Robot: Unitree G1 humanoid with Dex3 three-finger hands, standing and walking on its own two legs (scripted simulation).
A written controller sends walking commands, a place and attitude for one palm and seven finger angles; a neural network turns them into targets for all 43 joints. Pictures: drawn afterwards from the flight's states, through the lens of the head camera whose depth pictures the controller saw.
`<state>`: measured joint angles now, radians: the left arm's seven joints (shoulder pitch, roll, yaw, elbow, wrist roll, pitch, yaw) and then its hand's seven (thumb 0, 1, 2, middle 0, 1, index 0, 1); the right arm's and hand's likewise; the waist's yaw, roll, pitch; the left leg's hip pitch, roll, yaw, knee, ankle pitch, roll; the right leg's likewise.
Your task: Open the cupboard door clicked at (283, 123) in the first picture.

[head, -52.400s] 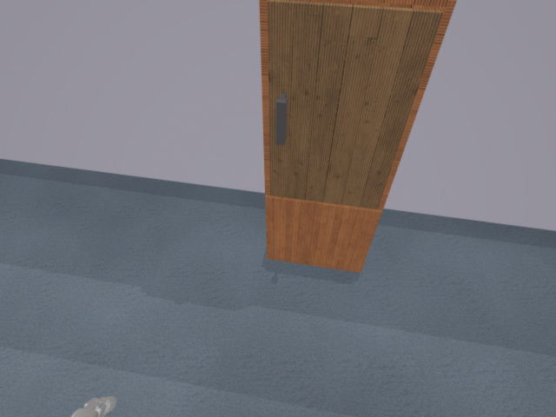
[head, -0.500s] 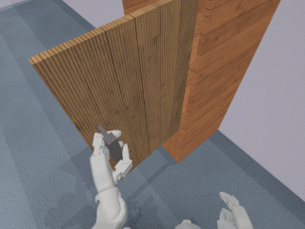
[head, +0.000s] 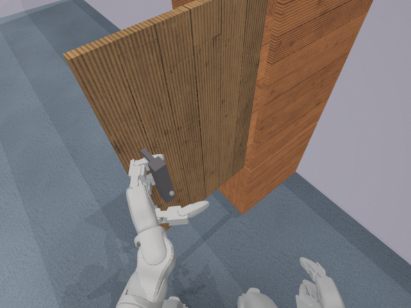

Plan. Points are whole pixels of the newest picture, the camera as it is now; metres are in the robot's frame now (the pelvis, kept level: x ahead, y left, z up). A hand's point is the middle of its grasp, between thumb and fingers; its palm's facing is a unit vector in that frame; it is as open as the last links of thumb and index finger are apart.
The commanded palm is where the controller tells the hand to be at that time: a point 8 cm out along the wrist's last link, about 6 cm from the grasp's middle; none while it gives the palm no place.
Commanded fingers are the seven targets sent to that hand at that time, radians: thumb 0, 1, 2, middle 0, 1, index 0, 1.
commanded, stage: open thumb and fingers to let go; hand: left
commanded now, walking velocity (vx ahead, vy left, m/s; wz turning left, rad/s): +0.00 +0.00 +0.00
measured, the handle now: (157, 175) +0.36 +0.12 +0.05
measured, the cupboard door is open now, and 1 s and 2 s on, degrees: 93 93 93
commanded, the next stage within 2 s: slide the hand sideways off the handle in 0.30 s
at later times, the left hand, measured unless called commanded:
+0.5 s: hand (169, 198) +0.31 +0.09 +0.05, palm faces +0.20 -0.98 -0.09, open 15.6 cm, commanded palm +0.28 +0.12 +0.04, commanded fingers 0.00 -0.50 0.30 -0.15 -0.30 -0.15 -0.30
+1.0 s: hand (158, 221) +0.27 +0.10 +0.04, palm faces -0.09 -1.00 -0.02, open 16.3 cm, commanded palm +0.24 +0.16 +0.04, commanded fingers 0.00 -0.50 0.30 -0.15 -0.30 -0.15 -0.30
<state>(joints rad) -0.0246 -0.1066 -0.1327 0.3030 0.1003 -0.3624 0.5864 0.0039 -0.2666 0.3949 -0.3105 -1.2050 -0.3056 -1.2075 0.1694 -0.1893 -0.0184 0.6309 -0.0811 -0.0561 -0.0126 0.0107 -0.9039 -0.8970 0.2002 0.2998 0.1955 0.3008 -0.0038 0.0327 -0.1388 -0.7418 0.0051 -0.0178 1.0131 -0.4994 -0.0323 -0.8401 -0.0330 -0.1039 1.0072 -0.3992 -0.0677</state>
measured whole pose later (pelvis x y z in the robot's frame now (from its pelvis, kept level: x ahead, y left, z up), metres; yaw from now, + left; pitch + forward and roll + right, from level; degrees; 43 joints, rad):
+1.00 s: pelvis +0.01 +0.04 -0.01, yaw -2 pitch +13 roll +0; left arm 0.21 0.05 -0.21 0.06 0.01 -0.35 0.09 -0.01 -0.50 0.30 -0.14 -0.31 -0.14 -0.31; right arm 0.23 -0.21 0.01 0.47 -0.02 -0.07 0.02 0.01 -0.90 -0.90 0.20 0.30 0.20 0.30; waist 0.02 0.02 -0.12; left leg -0.75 -0.01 0.02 1.07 -0.55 0.03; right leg -0.85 -0.05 -0.06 1.04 -0.42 -0.01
